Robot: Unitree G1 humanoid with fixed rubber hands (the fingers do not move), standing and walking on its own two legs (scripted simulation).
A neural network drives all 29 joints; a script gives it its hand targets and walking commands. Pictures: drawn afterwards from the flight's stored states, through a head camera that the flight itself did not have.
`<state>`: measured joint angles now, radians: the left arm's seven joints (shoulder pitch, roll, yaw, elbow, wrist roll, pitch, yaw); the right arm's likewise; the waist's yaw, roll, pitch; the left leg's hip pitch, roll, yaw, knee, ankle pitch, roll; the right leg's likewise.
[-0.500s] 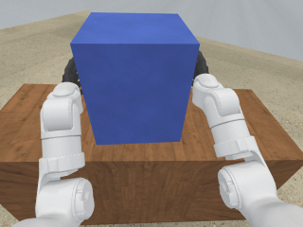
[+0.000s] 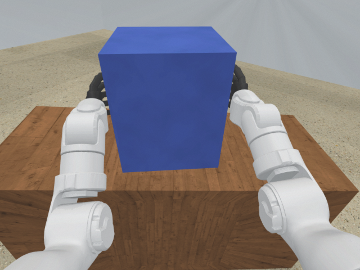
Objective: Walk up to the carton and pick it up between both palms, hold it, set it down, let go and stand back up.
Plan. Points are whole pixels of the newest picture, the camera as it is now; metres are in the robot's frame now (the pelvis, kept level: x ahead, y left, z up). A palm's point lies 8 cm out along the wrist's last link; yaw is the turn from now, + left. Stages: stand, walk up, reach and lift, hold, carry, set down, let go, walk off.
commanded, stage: hold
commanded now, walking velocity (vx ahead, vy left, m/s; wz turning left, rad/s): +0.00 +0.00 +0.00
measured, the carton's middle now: (168, 97) +0.40 +0.02 +0.25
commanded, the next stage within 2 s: set down in 1.32 s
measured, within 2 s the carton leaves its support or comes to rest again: neither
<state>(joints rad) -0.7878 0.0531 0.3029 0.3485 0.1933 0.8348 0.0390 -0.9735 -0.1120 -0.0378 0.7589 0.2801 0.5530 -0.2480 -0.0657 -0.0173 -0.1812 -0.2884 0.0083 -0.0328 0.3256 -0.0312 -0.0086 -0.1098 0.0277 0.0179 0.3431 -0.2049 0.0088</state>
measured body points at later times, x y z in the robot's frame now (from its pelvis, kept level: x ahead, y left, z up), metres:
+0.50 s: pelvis +0.04 -0.02 +0.00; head -0.01 +0.00 +0.45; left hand +0.42 +0.16 +0.23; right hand +0.44 -0.14 +0.26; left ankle +0.11 +0.11 -0.74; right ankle -0.01 -0.13 -0.74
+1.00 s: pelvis +0.01 +0.00 +0.00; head -0.07 +0.01 +0.44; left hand +0.38 +0.17 +0.25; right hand +0.39 -0.13 +0.28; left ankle +0.11 +0.11 -0.74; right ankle -0.01 -0.13 -0.74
